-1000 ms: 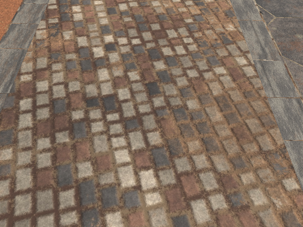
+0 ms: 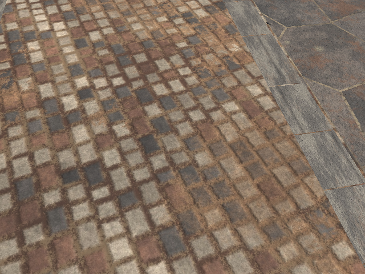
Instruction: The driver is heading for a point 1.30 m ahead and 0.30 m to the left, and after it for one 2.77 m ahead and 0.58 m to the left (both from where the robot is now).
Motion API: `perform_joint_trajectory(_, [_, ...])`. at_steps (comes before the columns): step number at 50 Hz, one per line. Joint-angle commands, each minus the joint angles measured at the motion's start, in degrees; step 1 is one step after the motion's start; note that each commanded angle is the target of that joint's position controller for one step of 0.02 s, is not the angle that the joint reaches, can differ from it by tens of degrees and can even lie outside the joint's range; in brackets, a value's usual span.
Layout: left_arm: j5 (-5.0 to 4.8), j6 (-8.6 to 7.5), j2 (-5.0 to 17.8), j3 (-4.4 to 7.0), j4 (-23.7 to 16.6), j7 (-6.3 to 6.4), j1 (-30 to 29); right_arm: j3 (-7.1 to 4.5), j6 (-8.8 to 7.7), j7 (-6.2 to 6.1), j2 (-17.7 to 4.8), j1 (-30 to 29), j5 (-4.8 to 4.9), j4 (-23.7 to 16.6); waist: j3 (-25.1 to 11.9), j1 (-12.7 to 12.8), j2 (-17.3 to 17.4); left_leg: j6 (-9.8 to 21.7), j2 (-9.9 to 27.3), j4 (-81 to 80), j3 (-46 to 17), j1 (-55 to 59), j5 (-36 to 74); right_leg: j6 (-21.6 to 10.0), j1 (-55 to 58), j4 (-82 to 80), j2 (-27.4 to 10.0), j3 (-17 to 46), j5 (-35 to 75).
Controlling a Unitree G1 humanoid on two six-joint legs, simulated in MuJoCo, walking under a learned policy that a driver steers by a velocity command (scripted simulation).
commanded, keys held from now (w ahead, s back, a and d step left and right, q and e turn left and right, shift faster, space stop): no key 0.32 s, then w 0.44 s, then w+q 0.24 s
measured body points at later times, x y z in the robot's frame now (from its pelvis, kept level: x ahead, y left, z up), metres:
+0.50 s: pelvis +0.03 +0.00 +0.00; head +0.03 +0.00 +0.45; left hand +0.10 +0.27 -0.13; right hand +0.05 -0.27 -0.14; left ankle -0.03 +0.11 -0.73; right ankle +0.01 -0.12 -0.70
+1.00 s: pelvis +0.22 -0.06 +0.00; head +0.24 -0.06 +0.45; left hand +0.16 +0.19 -0.14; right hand +0.41 -0.29 -0.11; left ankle +0.40 +0.11 -0.68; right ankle +0.10 -0.15 -0.74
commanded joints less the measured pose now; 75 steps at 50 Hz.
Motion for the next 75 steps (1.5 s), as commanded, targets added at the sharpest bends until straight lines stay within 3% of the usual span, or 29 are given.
perform_joint_trajectory(1, [-0.13,-0.28,5.78,1.27,-1.28,0.58,-0.24,-1.57,-0.36,0.12,-7.15,0.97,0.14,-1.17,-3.71,-0.51,-0.05,1.33,3.48,-6.10,-3.46,-2.42,17.53,-1.63,6.72,-1.45,-1.82,2.09,17.44])
perform_joint_trajectory(16, [-0.24,0.24,6.14,0.99,6.84,1.40,-1.69,-1.64,0.16,-0.15,-7.34,1.58,0.08,3.50,-1.73,-0.33,0.80,1.54,2.78,-8.87,-3.39,-1.59,16.66,-0.81,7.21,-3.64,-1.90,1.11,14.11])
perform_joint_trajectory(18, [-0.49,0.33,5.35,0.85,8.20,1.41,-1.02,-2.06,0.48,-0.46,-8.28,3.33,0.51,4.52,-1.92,-0.74,2.76,3.21,2.88,-11.38,-4.83,-1.25,-0.38,-0.76,5.22,-0.66,1.03,-2.43,0.22])
perform_joint_trajectory(20, [-0.80,-0.41,5.52,0.87,6.80,1.13,-4.88,-3.41,0.65,-0.84,-12.10,5.14,1.17,4.39,3.60,-2.80,7.92,8.45,10.50,-18.57,-16.16,-1.33,-24.29,-1.24,-6.65,8.25,2.84,-5.56,-10.99])
perform_joint_trajectory(21, [-1.10,-1.36,5.28,0.67,5.37,0.73,-7.62,-4.14,0.22,-1.11,-13.86,6.20,1.35,4.45,6.66,-3.79,10.07,11.71,16.06,-22.29,-23.68,-2.09,-28.15,-2.20,-11.55,13.71,0.75,-3.82,-11.50])
perform_joint_trajectory(23, [-2.07,-3.17,5.61,0.91,4.40,-0.22,-9.35,-4.37,-1.46,-1.33,-12.86,7.86,0.72,4.61,9.37,-4.08,8.97,15.06,21.26,-24.34,-29.56,3.40,-21.69,-3.68,-22.94,24.05,-3.55,0.47,-15.87])
perform_joint_trajectory(26, [-2.31,-5.30,5.52,1.06,4.98,-1.55,-8.86,-4.37,-2.47,-1.03,-10.79,6.58,1.87,3.53,6.60,-2.96,5.16,11.81,17.55,-22.37,-20.68,9.30,-9.09,-4.55,-23.08,16.59,-5.73,-0.16,-12.40])
perform_joint_trajectory(28, [-2.11,-5.87,4.06,0.73,5.66,-2.21,-8.18,-4.77,-2.22,-0.69,-11.91,6.04,2.00,3.30,4.03,-2.08,6.04,10.28,13.64,-20.69,-13.62,4.27,-3.53,-3.74,-11.87,8.77,-3.18,-4.01,-7.78])
perform_joint_trajectory(31, [-2.12,-5.26,5.46,1.86,10.58,-2.21,3.33,-4.68,-1.79,-0.33,-11.80,5.40,2.22,3.03,0.00,3.42,4.69,8.28,9.78,-12.74,-8.08,-7.92,0.62,-2.78,10.64,1.42,2.49,-8.77,2.84])
perform_joint_trajectory(32, [-2.35,-5.07,7.41,2.79,11.91,-1.77,9.08,-3.93,-2.09,-0.21,-9.81,4.76,1.87,2.87,-2.11,6.59,2.40,6.10,7.53,-3.81,-4.93,-11.71,5.48,-4.24,17.97,-0.55,0.72,-5.44,1.08])
perform_joint_trajectory(33, [-1.95,-5.06,12.49,3.85,12.66,-1.18,15.95,-2.38,-2.41,0.17,-4.84,3.51,0.43,1.03,-5.35,8.51,-11.71,1.53,2.34,18.66,1.58,-19.31,-1.08,-9.11,24.04,-8.29,-12.85,13.63,-6.03])
perform_joint_trajectory(34, [-0.88,-6.01,15.28,3.62,13.40,-2.27,19.36,-2.35,-3.46,-0.21,-3.45,3.71,1.64,-1.59,-7.96,7.52,-19.47,0.45,-4.33,33.38,-2.12,-30.50,-15.00,-17.78,27.42,-19.51,-22.40,40.38,-17.76])
perform_joint_trajectory(35, [-0.85,-7.05,12.26,2.42,12.30,-2.68,13.49,-3.25,-4.27,-0.14,-7.51,2.53,3.44,-1.78,-2.71,5.15,-10.85,1.87,0.58,41.15,-6.90,-35.64,-12.28,-18.02,23.04,-19.92,-23.08,38.92,-24.33])
perform_joint_trajectory(36, [-1.05,-7.62,8.89,1.40,10.52,-2.93,8.29,-3.58,-4.88,0.29,-8.91,1.59,3.97,-2.03,1.43,3.65,-8.25,3.55,3.45,41.51,-6.70,-37.48,-5.69,-15.60,19.20,-20.05,-20.36,31.06,-22.53])
perform_joint_trajectory(39, [-0.33,-7.48,5.12,-0.24,8.83,-3.21,3.21,-4.46,-4.56,0.61,-8.50,2.62,2.27,-0.63,2.94,0.43,-5.67,3.37,7.92,34.14,-5.05,-30.99,6.37,-10.73,12.26,-21.40,-13.44,13.25,-2.10])
perform_joint_trajectory(45, [0.79,-7.09,7.01,-0.15,10.13,-1.03,8.13,-3.79,-2.82,1.26,-4.05,-4.54,2.20,-3.75,4.15,1.76,-2.93,0.77,5.55,20.39,-4.96,-32.89,17.78,-10.65,11.14,-23.44,-11.36,-0.94,16.05])
perform_joint_trajectory(52, [-0.37,-6.21,7.83,0.20,10.49,-0.19,12.12,-2.61,-3.06,3.75,-2.59,-15.46,1.90,-9.54,6.39,3.58,-2.01,3.51,3.32,4.57,1.09,-29.73,22.06,-9.42,18.14,-22.06,-13.78,-9.52,25.60])
perform_joint_trajectory(55, [-0.28,-4.86,10.43,1.02,8.79,0.45,10.01,-3.97,-3.00,4.80,-5.46,-12.20,1.96,-10.63,1.27,-0.36,-5.35,6.60,-1.06,4.92,5.42,-22.49,13.79,-7.95,23.76,-10.37,-15.09,-11.96,55.02])
perform_joint_trajectory(57, [0.07,-3.68,11.50,1.30,7.11,0.92,8.20,-6.79,-2.51,4.61,-10.39,2.59,2.23,-7.45,-7.53,-8.15,-6.33,9.73,-5.18,2.85,6.14,-3.04,12.67,-6.17,19.24,10.32,-13.44,-13.13,62.36])
perform_joint_trajectory(58, [0.44,-4.07,11.05,0.85,5.58,0.88,8.48,-8.53,-1.84,3.43,-14.52,11.24,2.08,-5.95,-12.81,-11.39,-1.02,12.75,1.17,1.04,-6.09,14.40,9.24,-4.27,4.98,27.39,-10.85,-12.83,45.66])
perform_joint_trajectory(59, [1.15,-6.03,1.11,-1.99,3.33,-0.89,14.88,-8.91,-1.92,2.99,-18.14,11.53,2.01,-6.23,-19.33,-4.05,13.69,24.54,17.02,-4.78,-40.36,34.00,-2.99,-0.84,-21.38,49.55,2.52,-7.39,-13.68])
perform_joint_trajectory(60, [-1.20,-9.08,6.02,-1.01,1.88,-1.87,7.83,-7.73,-2.25,2.64,-13.95,13.07,1.43,-6.20,-22.27,-7.77,8.50,24.09,18.29,-13.68,-50.06,35.14,-6.26,-2.72,-27.81,55.95,3.08,4.82,-17.82])
perform_joint_trajectory(61, [-3.19,-10.52,9.14,-0.08,-0.66,-2.15,2.25,-7.15,-2.95,2.37,-11.65,10.21,1.01,-6.29,-13.48,-7.40,6.88,20.73,16.75,-15.15,-41.23,28.89,-1.65,-4.43,-32.30,54.25,-0.27,5.18,-12.67])
perform_joint_trajectory(62, [-2.79,-11.13,9.11,-0.10,-1.16,-1.71,0.71,-6.59,-3.61,2.53,-9.97,5.45,1.16,-7.47,-8.75,-4.51,0.00,18.89,14.31,-15.82,-33.86,19.12,5.53,-4.90,-29.73,49.00,-3.02,4.89,-7.59])
perform_joint_trajectory(63, [-1.69,-10.87,9.12,0.47,-0.79,-1.16,0.78,-6.14,-3.93,2.71,-8.49,1.67,0.93,-8.60,-5.68,-1.90,-2.66,17.68,12.02,-16.58,-28.42,10.72,11.88,-4.30,-25.89,44.15,-4.61,4.40,-5.57])
perform_joint_trajectory(64, [-1.10,-9.95,9.29,0.89,-0.91,-0.99,2.34,-5.73,-4.09,2.60,-7.65,-0.25,0.35,-9.44,-4.95,0.25,-1.69,17.17,10.25,-17.70,-25.04,5.22,15.93,-3.67,-21.54,41.67,-5.98,4.90,-4.54])
perform_joint_trajectory(66, [-0.12,-8.32,8.03,1.08,-2.00,-0.82,3.10,-5.69,-3.95,2.10,-8.10,-0.38,1.00,-9.72,-3.33,1.91,-0.27,17.21,8.81,-19.29,-21.52,-0.93,19.22,-1.59,-19.08,35.78,-6.83,3.84,-4.16])
perform_joint_trajectory(69, [0.98,-7.30,6.74,0.74,-5.21,-0.29,-3.61,-6.41,-3.79,0.67,-10.83,3.00,1.16,-9.52,-0.88,0.36,1.11,16.40,6.41,-20.27,-17.20,-6.34,21.32,1.47,-20.09,23.92,-5.73,1.57,4.52])
perform_joint_trajectory(75, [-0.41,-8.01,5.66,0.01,-9.76,-1.22,-15.12,-6.62,-2.60,-0.11,-11.28,9.34,1.92,-8.34,-1.35,-4.71,4.51,11.26,3.97,-16.36,-17.19,-5.59,14.66,1.53,-13.53,2.25,-0.35,1.01,21.21])
Keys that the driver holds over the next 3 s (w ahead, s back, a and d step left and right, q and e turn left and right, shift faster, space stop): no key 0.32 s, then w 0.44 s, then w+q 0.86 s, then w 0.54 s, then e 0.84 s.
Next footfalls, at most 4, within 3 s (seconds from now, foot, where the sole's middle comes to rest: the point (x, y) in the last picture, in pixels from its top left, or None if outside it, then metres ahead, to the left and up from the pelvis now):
0.64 right None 0.14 -0.15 -0.77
1.16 left None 0.49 0.08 -0.77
1.64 right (193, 198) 0.82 -0.02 -0.77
2.12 left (110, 180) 0.91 0.34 -0.77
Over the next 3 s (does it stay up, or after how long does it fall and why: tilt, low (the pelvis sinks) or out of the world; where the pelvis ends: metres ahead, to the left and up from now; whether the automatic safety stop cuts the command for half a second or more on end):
stays up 1.02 0.30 0.00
